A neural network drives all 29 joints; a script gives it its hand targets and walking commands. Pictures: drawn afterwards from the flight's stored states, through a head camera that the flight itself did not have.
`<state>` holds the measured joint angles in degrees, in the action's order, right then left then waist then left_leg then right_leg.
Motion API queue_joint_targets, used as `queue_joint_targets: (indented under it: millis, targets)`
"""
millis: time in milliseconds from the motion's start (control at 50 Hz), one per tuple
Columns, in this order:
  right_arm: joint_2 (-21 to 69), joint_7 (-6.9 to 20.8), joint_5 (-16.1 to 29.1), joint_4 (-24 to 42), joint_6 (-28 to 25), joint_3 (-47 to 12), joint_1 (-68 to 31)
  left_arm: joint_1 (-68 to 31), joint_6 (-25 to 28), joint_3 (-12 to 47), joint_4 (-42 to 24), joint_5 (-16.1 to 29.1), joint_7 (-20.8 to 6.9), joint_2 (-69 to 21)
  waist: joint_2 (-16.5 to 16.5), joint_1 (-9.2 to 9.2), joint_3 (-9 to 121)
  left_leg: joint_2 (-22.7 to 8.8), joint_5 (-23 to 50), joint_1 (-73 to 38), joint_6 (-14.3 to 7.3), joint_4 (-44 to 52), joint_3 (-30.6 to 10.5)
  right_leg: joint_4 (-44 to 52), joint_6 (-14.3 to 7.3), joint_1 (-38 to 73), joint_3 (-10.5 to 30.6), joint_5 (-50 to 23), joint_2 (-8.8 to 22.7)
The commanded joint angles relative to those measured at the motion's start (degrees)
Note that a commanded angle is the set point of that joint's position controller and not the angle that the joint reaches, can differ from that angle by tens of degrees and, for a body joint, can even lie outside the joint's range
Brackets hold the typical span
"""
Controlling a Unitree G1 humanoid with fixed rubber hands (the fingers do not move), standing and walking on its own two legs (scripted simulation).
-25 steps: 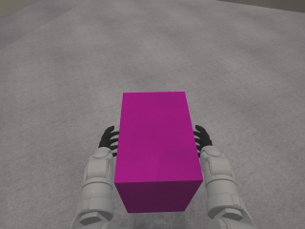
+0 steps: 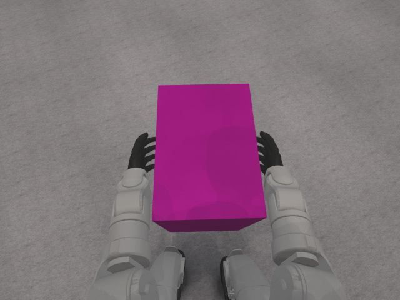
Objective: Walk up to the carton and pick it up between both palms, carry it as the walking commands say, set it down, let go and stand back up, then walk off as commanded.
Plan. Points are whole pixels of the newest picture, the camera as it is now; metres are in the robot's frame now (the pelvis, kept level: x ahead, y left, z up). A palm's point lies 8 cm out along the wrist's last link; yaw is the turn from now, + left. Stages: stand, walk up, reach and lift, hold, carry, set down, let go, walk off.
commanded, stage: set down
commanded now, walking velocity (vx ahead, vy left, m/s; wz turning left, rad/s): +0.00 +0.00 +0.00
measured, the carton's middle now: (204, 168) +0.38 +0.01 -0.11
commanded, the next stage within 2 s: none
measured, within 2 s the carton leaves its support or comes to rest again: neither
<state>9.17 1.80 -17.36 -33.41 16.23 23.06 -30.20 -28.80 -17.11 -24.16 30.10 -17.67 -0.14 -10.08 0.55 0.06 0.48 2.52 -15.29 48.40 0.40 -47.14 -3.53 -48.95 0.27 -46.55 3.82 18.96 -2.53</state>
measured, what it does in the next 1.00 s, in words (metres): lowers itself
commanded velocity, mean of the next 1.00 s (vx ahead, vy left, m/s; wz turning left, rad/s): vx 0.00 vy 0.00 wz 0.00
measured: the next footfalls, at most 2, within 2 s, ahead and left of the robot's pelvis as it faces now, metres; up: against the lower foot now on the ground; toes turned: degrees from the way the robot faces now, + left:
none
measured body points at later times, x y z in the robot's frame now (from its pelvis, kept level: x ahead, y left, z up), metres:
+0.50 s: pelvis -0.01 -0.01 -0.07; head +0.18 +0.00 +0.34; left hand +0.40 +0.14 -0.14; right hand +0.40 -0.14 -0.14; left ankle +0.07 +0.12 -0.69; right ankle +0.04 -0.12 -0.69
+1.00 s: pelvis -0.02 +0.00 -0.15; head +0.21 +0.00 +0.24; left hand +0.42 +0.14 -0.23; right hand +0.42 -0.14 -0.23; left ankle +0.07 +0.12 -0.69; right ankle +0.04 -0.12 -0.69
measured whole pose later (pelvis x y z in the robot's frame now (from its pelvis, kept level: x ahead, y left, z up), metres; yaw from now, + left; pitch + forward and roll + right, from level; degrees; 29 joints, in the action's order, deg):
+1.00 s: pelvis -0.02 +0.00 -0.15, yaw -1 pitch +39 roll -1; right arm 3.2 -2.7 -10.7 -41.1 12.3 22.2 -45.4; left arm -44.3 -13.0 -24.1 37.8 -11.8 5.2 -5.5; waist -0.1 0.4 11.2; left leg 5.7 -27.0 97.1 2.0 -84.9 -5.4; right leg -86.0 2.0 -94.7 4.5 30.5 -6.7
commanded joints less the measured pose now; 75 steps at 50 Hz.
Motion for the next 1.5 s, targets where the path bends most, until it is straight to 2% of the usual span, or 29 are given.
queue_joint_targets:
  millis: [0,180,360,580,840,1200,1480]
  targets:
    - [52.0,10.0,5.0,-2.6,-2.1,-28.2,-29.6,-28.6,1.9,30.3,3.4,5.5,-9.8,-53.6,-1.0,0.09,35.9,4.7,10.0,-18.8,-0.2,1.0,-0.1,3.2,-1.6,5.8,-0.3,-8.7,-4.9]
    - [53.8,9.6,5.3,-3.9,-2.2,-28.3,-33.1,-32.8,2.1,29.3,4.9,5.5,-10.2,-53.8,-0.3,0.35,41.0,5.4,6.4,-9.8,-0.2,-5.4,1.1,-2.7,-0.9,-1.9,-0.6,-6.3,-5.6]
    - [54.1,8.6,6.2,-5.5,-2.8,-28.8,-35.6,-35.7,2.8,28.8,6.3,6.3,-10.0,-53.4,0.1,0.94,46.5,6.0,6.2,-1.2,0.3,-12.1,2.1,-8.6,0.0,-7.6,-0.7,-7.4,-6.3]
    - [52.1,7.0,8.0,-6.5,-4.3,-29.3,-37.7,-37.9,4.3,29.7,8.0,8.1,-8.2,-52.4,0.0,0.74,52.7,6.7,7.7,7.2,1.2,-19.8,2.7,-16.1,1.0,-14.2,-1.5,-9.6,-7.1]
    - [49.0,5.7,10.1,-7.4,-5.4,-29.0,-43.4,-43.2,5.3,29.9,9.4,9.7,-5.9,-50.3,-0.3,0.51,56.8,7.4,5.9,14.4,1.6,-28.5,3.4,-24.8,1.7,-23.6,-3.0,-6.7,-8.0]
    - [45.3,6.4,11.5,-10.0,-4.3,-25.8,-55.3,-55.3,4.1,27.6,12.1,10.5,-3.4,-49.6,-2.4,-0.78,59.8,8.2,2.2,19.5,2.4,-37.8,4.4,-34.8,1.5,-36.5,-6.0,-0.7,-8.7]
    - [43.5,6.4,11.7,-11.7,-3.5,-23.5,-63.1,-63.4,3.7,24.1,14.1,10.5,-3.6,-47.0,-2.0,-0.64,61.4,8.3,-0.1,27.0,2.4,-44.1,5.9,-40.9,1.5,-41.6,-7.0,0.7,-8.5]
